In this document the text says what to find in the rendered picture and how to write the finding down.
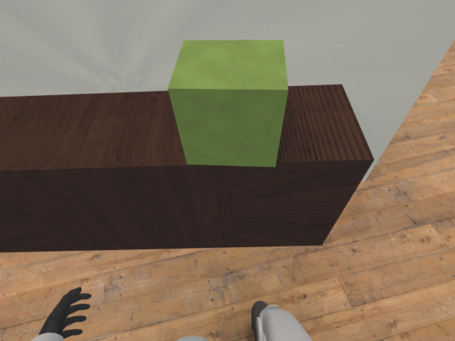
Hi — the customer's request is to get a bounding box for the carton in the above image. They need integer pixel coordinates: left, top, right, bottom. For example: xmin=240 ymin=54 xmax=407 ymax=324
xmin=168 ymin=40 xmax=288 ymax=167

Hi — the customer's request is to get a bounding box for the right robot thigh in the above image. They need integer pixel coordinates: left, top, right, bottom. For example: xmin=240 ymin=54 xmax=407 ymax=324
xmin=257 ymin=309 xmax=312 ymax=341

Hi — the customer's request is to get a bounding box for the robot left hand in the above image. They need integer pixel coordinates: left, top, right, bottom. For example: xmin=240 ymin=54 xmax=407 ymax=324
xmin=39 ymin=287 xmax=91 ymax=339

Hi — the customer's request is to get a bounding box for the pedestal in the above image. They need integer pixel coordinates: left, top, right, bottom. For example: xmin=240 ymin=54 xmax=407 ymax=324
xmin=0 ymin=85 xmax=374 ymax=252

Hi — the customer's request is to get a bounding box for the right robot foot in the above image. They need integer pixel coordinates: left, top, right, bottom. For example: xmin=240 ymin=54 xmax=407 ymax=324
xmin=252 ymin=301 xmax=267 ymax=341

